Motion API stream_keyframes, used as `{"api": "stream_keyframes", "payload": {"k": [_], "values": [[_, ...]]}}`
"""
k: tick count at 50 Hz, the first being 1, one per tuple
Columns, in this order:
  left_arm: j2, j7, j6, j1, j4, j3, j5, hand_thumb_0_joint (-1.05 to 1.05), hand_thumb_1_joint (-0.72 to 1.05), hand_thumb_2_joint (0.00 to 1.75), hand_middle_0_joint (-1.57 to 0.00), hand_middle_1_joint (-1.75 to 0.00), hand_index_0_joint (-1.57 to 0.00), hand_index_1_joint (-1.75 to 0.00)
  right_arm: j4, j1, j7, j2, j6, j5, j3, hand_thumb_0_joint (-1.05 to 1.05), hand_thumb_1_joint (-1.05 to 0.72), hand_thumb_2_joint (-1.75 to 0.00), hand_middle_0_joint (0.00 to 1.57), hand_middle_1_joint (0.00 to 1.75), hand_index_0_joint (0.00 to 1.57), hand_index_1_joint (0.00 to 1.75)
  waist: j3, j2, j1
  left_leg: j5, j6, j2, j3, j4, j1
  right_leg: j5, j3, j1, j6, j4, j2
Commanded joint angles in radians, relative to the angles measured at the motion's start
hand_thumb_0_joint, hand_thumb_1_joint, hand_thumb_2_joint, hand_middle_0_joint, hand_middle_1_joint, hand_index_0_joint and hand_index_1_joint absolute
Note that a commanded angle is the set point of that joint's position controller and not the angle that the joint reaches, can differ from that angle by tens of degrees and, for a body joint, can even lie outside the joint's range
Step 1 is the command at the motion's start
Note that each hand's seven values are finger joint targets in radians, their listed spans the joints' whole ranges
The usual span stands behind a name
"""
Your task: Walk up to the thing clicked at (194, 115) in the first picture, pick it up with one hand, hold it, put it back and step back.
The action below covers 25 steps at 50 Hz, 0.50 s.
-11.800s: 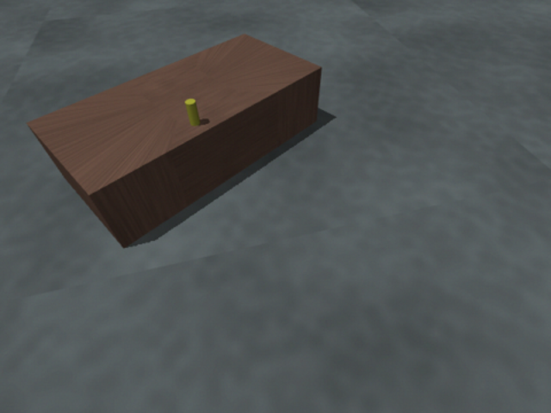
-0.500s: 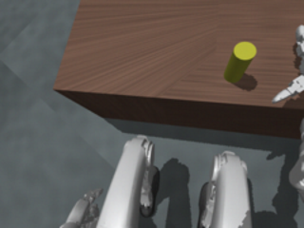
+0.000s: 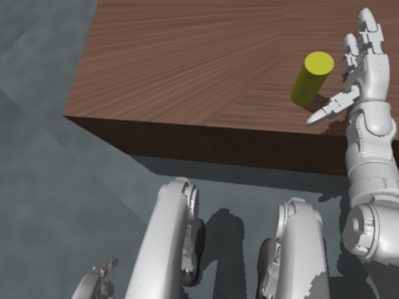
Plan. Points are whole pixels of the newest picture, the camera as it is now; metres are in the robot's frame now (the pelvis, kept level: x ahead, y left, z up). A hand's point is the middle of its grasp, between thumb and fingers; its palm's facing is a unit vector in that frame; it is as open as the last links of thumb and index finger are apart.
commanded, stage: close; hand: right
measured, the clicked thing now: (309, 81) +0.52 -0.11 -0.01
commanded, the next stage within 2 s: settle in 0.80 s
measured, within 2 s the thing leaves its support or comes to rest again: leaves its support in 1.12 s
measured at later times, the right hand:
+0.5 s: hand (316, 72) +0.53 -0.12 +0.01, palm faces -0.06 +1.00 -0.01, open 13.7 cm
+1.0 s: hand (309, 64) +0.55 -0.10 +0.01, palm faces -0.06 +1.00 -0.03, open 6.8 cm
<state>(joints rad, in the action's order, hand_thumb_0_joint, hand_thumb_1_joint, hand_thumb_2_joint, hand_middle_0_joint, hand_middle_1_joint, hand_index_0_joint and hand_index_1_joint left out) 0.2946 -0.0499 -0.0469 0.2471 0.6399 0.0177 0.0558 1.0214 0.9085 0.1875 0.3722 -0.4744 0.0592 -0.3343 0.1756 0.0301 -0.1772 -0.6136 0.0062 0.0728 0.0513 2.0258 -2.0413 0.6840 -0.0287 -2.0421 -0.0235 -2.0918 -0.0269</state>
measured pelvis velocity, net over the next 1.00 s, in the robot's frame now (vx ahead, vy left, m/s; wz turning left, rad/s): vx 0.00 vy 0.00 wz -0.01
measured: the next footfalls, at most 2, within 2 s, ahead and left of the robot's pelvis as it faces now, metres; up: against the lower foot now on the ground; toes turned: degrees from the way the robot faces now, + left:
none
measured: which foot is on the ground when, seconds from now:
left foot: down 0.00-1.00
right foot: down 0.00-1.00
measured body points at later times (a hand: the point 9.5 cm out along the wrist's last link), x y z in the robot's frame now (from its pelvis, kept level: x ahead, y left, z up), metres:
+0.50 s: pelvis +0.00 +0.00 +0.00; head +0.22 -0.02 +0.40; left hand +0.10 +0.27 -0.12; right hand +0.53 -0.17 +0.01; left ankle +0.10 +0.13 -0.39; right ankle +0.08 -0.11 -0.39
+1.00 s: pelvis +0.00 +0.00 +0.00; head +0.22 -0.02 +0.39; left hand +0.06 +0.28 -0.12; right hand +0.54 -0.16 +0.01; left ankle +0.10 +0.13 -0.39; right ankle +0.08 -0.11 -0.39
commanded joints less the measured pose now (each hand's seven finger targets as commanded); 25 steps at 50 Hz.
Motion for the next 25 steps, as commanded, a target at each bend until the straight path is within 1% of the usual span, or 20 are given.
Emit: {"api": "stream_keyframes", "payload": {"k": [1,2,3,4,5,7,8,9,12,13,15,16,17,18,19,20,21,23,24,25], "values": [[0.181,0.012,-0.015,0.157,-0.05,-0.081,0.005,0.0,0.91,0.89,-0.19,-0.29,-0.2,-0.29,-0.244,0.398,-0.014,0.146,-0.084,0.01,0.007,0.0,0.61,-0.04,0.06,0.06,0.06,0.06,0.66,0.096,-0.019,0.193,0.028,-0.04,-0.012,-0.209,0.446,-0.156,0.003,0.379,-0.011,0.236,0.029],[0.18,0.01,-0.014,0.16,-0.045,-0.081,0.007,0.0,0.91,0.89,-0.19,-0.29,-0.19,-0.29,-0.219,0.374,-0.017,0.126,-0.085,0.013,0.011,0.0,0.61,-0.04,0.07,0.07,0.07,0.07,0.647,0.089,-0.022,0.213,0.028,-0.038,-0.011,-0.206,0.457,-0.175,0.004,0.375,-0.009,0.234,0.03],[0.179,0.01,-0.012,0.151,-0.046,-0.082,0.007,0.0,0.91,0.89,-0.19,-0.29,-0.19,-0.29,-0.239,0.398,-0.024,0.122,-0.09,0.014,0.015,0.0,0.61,-0.04,0.07,0.06,0.07,0.06,0.641,0.092,-0.016,0.185,0.029,-0.037,-0.013,-0.209,0.446,-0.146,0.003,0.363,-0.009,0.241,0.031],[0.178,0.009,-0.013,0.148,-0.047,-0.083,0.007,0.0,0.91,0.9,-0.2,-0.29,-0.19,-0.29,-0.222,0.381,-0.028,0.11,-0.088,0.008,0.026,0.0,0.61,-0.05,0.07,0.07,0.08,0.07,0.633,0.089,-0.015,0.178,0.029,-0.037,-0.012,-0.214,0.44,-0.139,0.004,0.364,-0.008,0.244,0.031],[0.181,0.008,-0.013,0.146,-0.045,-0.084,0.007,0.0,0.86,0.95,-0.2,-0.29,-0.17,-0.32,-0.247,0.404,-0.033,0.105,-0.094,0.008,0.03,0.0,0.61,-0.02,0.13,0.07,0.14,0.07,0.641,0.102,-0.02,0.177,0.028,-0.036,-0.012,-0.215,0.433,-0.139,0.002,0.383,-0.007,0.246,0.032],[0.183,0.008,-0.009,0.153,-0.045,-0.088,0.011,0.0,0.85,0.95,-0.2,-0.29,-0.17,-0.32,-0.254,0.405,-0.042,0.123,-0.099,-0.003,0.028,0.0,0.61,-0.05,0.19,0.12,0.2,0.12,0.695,0.105,-0.01,0.211,0.028,-0.033,-0.015,-0.203,0.462,-0.178,0.005,0.41,-0.004,0.241,0.032],[0.178,0.006,-0.006,0.149,-0.045,-0.089,0.013,0.0,0.89,0.92,-0.2,-0.3,-0.18,-0.31,-0.26,0.412,-0.044,0.097,-0.099,-0.003,0.046,0.0,0.56,-0.04,0.27,0.17,0.28,0.17,0.709,0.11,-0.016,0.232,0.027,-0.034,-0.017,-0.205,0.474,-0.198,0.008,0.421,-0.005,0.235,0.033],[0.179,0.007,-0.004,0.157,-0.045,-0.09,0.013,0.0,0.89,0.92,-0.2,-0.3,-0.18,-0.31,-0.24,0.399,-0.048,0.095,-0.094,-0.005,0.042,0.0,0.55,-0.06,0.35,0.2,0.36,0.21,0.71,0.08,-0.023,0.252,0.023,-0.034,-0.017,-0.211,0.496,-0.211,0.008,0.415,-0.008,0.227,0.032],[0.182,0.004,0.002,0.14,-0.042,-0.09,0.011,0.0,0.89,0.92,-0.2,-0.3,-0.18,-0.31,-0.247,0.432,-0.056,0.097,-0.093,-0.008,0.049,0.0,0.54,-0.1,0.55,0.31,0.54,0.31,0.671,0.104,-0.021,0.217,0.029,-0.032,-0.012,-0.208,0.457,-0.186,0.0,0.407,-0.003,0.249,0.034],[0.184,0.005,0.005,0.137,-0.045,-0.09,0.01,0.0,0.89,0.92,-0.19,-0.3,-0.19,-0.3,-0.238,0.428,-0.062,0.099,-0.09,-0.009,0.041,0.0,0.52,-0.11,0.58,0.32,0.58,0.33,0.678,0.096,-0.018,0.205,0.03,-0.033,-0.009,-0.208,0.443,-0.18,-0.004,0.427,-0.002,0.254,0.034],[0.18,0.002,0.008,0.136,-0.051,-0.091,0.011,0.0,0.9,0.92,-0.19,-0.3,-0.19,-0.3,-0.214,0.427,-0.065,0.07,-0.087,-0.009,0.056,0.0,0.48,-0.15,0.66,0.38,0.65,0.38,0.68,0.072,-0.031,0.201,0.029,-0.034,-0.007,-0.208,0.451,-0.172,-0.005,0.413,-0.004,0.253,0.035],[0.178,0.003,0.01,0.133,-0.05,-0.089,0.013,0.0,0.9,0.91,-0.19,-0.3,-0.19,-0.3,-0.238,0.431,-0.068,0.093,-0.09,-0.01,0.042,0.0,0.45,-0.17,0.7,0.41,0.69,0.42,0.685,0.085,-0.018,0.209,0.028,-0.032,-0.012,-0.21,0.467,-0.175,0.002,0.409,-0.005,0.247,0.035],[0.178,0.003,0.011,0.136,-0.051,-0.089,0.011,0.0,0.89,0.92,-0.19,-0.3,-0.19,-0.3,-0.172,0.41,-0.068,0.074,-0.082,-0.014,0.054,0.0,0.44,-0.17,0.72,0.43,0.71,0.43,0.664,0.057,-0.034,0.199,0.026,-0.034,-0.012,-0.216,0.463,-0.164,0.002,0.391,-0.007,0.247,0.037],[0.18,0.002,0.012,0.129,-0.052,-0.087,0.01,0.0,0.89,0.91,-0.19,-0.3,-0.19,-0.3,-0.185,0.417,-0.07,0.076,-0.084,-0.011,0.052,0.0,0.43,-0.19,0.75,0.44,0.74,0.44,0.648,0.054,-0.029,0.179,0.028,-0.034,-0.01,-0.215,0.453,-0.144,-0.001,0.377,-0.007,0.257,0.037],[0.177,0.001,0.013,0.134,-0.055,-0.087,0.013,0.0,0.9,0.91,-0.19,-0.3,-0.19,-0.3,-0.219,0.448,-0.073,0.095,-0.09,-0.015,0.045,0.0,0.42,-0.2,0.76,0.46,0.75,0.46,0.666,0.073,-0.025,0.185,0.029,-0.034,-0.013,-0.211,0.454,-0.151,0.0,0.38,-0.006,0.256,0.038],[0.174,0.0,0.015,0.134,-0.053,-0.085,0.013,0.0,0.9,0.91,-0.19,-0.29,-0.19,-0.3,-0.2,0.447,-0.08,0.097,-0.089,-0.015,0.04,0.0,0.4,-0.23,0.8,0.49,0.79,0.5,0.671,0.066,-0.02,0.192,0.029,-0.034,-0.015,-0.213,0.462,-0.159,0.003,0.385,-0.007,0.249,0.037],[0.172,-0.001,0.017,0.13,-0.059,-0.083,0.014,0.0,0.9,0.91,-0.19,-0.3,-0.19,-0.3,-0.191,0.446,-0.08,0.079,-0.088,-0.016,0.052,0.0,0.37,-0.24,0.83,0.51,0.82,0.52,0.673,0.057,-0.028,0.196,0.028,-0.034,-0.014,-0.218,0.473,-0.162,0.003,0.387,-0.008,0.251,0.038],[0.17,-0.002,0.018,0.126,-0.062,-0.084,0.013,0.0,0.9,0.91,-0.19,-0.29,-0.19,-0.3,-0.178,0.446,-0.083,0.08,-0.087,-0.018,0.059,0.0,0.34,-0.28,0.89,0.57,0.88,0.57,0.656,0.064,-0.022,0.171,0.03,-0.034,-0.018,-0.219,0.461,-0.135,0.006,0.368,-0.007,0.255,0.038],[0.17,-0.002,0.018,0.128,-0.057,-0.08,0.014,0.0,0.9,0.91,-0.19,-0.3,-0.19,-0.3,-0.179,0.459,-0.085,0.06,-0.091,-0.015,0.064,0.0,0.31,-0.33,0.93,0.61,0.92,0.61,0.649,0.066,-0.03,0.171,0.03,-0.035,-0.013,-0.215,0.437,-0.138,0.002,0.379,-0.006,0.255,0.038],[0.173,0.0,0.017,0.128,-0.055,-0.081,0.015,0.0,0.9,0.91,-0.19,-0.29,-0.19,-0.3,-0.178,0.454,-0.091,0.077,-0.092,-0.018,0.057,0.0,0.27,-0.35,0.96,0.64,0.95,0.64,0.658,0.073,-0.024,0.178,0.03,-0.034,-0.013,-0.214,0.439,-0.146,0.003,0.392,-0.005,0.25,0.037]]}}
